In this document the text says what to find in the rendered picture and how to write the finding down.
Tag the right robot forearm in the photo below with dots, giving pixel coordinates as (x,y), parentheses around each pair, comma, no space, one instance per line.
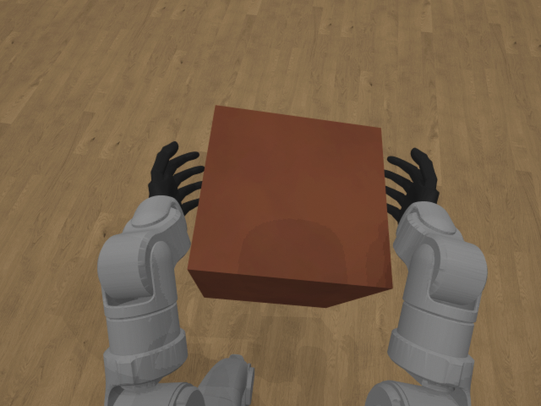
(445,280)

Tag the left robot forearm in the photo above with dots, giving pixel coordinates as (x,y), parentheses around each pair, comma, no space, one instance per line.
(136,272)

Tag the carton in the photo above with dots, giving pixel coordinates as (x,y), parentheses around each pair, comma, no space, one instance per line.
(291,211)

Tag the robot right upper arm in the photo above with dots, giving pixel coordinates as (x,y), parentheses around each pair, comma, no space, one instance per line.
(395,393)

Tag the right robot hand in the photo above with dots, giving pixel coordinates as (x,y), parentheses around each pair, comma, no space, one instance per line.
(423,187)

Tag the left robot hand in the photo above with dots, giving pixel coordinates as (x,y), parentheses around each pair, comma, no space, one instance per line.
(163,182)

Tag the left robot thigh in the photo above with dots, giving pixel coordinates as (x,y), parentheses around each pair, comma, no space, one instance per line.
(228,383)

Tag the robot left upper arm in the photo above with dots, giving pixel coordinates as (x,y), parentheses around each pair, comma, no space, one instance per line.
(163,394)

